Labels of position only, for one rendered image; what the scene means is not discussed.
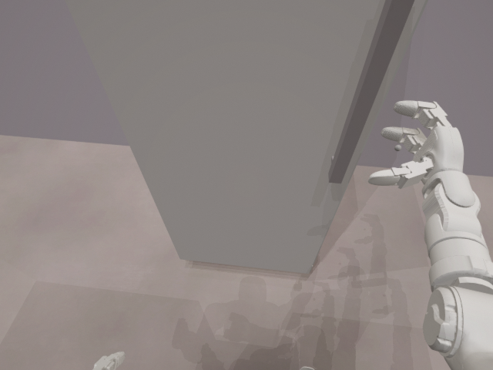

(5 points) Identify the handle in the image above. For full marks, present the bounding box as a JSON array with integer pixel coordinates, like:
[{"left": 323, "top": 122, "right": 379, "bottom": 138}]
[{"left": 328, "top": 0, "right": 414, "bottom": 183}]

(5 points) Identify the right robot forearm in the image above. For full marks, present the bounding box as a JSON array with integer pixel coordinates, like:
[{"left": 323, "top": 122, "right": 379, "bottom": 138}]
[{"left": 422, "top": 170, "right": 493, "bottom": 294}]

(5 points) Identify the right robot hand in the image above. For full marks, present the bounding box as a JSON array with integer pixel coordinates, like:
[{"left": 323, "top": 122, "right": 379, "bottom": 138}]
[{"left": 368, "top": 100, "right": 464, "bottom": 189}]

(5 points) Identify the robot right upper arm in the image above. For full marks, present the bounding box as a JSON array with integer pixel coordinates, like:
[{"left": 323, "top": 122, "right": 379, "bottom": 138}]
[{"left": 423, "top": 285, "right": 493, "bottom": 370}]

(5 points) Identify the left robot hand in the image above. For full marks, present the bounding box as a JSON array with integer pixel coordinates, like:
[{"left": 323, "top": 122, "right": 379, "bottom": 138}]
[{"left": 93, "top": 351, "right": 126, "bottom": 370}]

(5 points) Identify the fridge door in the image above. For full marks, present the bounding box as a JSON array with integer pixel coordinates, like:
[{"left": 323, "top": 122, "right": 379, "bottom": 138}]
[{"left": 65, "top": 0, "right": 425, "bottom": 274}]

